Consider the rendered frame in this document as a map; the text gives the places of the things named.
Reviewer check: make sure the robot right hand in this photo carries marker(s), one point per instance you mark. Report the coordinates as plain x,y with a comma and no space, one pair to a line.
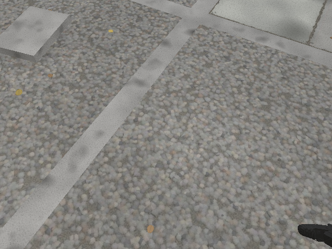
321,233

